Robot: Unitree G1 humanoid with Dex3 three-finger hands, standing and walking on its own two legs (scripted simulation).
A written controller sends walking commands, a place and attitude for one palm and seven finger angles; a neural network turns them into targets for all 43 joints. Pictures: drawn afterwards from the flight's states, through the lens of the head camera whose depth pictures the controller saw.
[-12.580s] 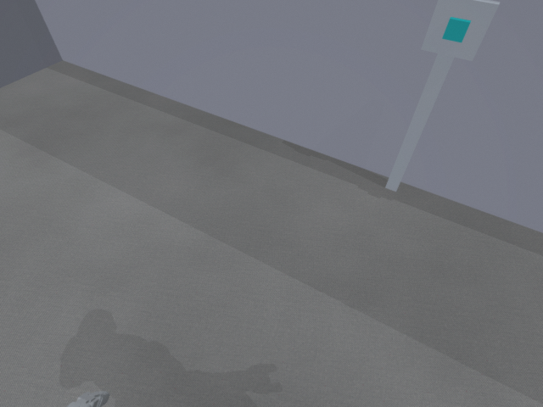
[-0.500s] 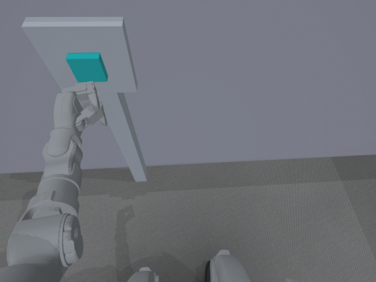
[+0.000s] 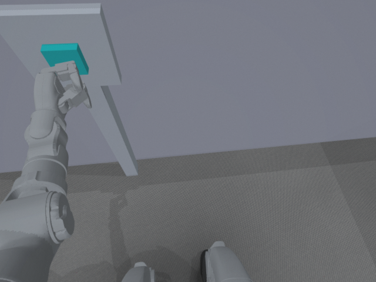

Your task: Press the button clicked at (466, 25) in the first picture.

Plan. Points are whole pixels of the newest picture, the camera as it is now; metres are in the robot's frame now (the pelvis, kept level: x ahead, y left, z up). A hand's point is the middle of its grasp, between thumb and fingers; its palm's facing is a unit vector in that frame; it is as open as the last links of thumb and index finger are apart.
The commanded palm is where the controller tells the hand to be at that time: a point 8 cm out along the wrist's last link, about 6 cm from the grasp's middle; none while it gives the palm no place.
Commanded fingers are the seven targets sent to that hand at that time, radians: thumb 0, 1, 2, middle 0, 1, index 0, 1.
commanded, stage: press the button with the knuckle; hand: left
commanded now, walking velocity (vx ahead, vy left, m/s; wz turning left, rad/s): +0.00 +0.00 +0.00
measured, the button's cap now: (66, 58) +0.55 +0.21 +0.11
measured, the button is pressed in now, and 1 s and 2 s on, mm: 0 10 0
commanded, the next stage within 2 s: hold the button down briefly in 0.40 s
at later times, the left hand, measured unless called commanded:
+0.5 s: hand (81, 86) +0.51 +0.19 +0.07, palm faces +0.03 -1.00 -0.04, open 2.9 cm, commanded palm +0.52 +0.23 +0.08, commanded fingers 0.00 0.90 0.90 -1.30 -1.50 -1.30 -1.50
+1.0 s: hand (80, 87) +0.51 +0.19 +0.07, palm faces +0.03 -1.00 -0.03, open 2.9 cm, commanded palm +0.49 +0.23 +0.08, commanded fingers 0.00 0.90 0.90 -1.30 -1.50 -1.30 -1.50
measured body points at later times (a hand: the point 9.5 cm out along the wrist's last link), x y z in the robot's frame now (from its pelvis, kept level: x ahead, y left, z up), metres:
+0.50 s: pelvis -0.02 +0.00 -0.01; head +0.12 +0.02 +0.41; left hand +0.50 +0.24 +0.08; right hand -0.02 -0.27 -0.12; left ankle -0.03 +0.12 -0.68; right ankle +0.06 -0.13 -0.68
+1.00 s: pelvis -0.04 +0.00 -0.02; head +0.11 +0.02 +0.41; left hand +0.50 +0.24 +0.08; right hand -0.05 -0.26 -0.12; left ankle -0.03 +0.12 -0.68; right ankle +0.06 -0.13 -0.68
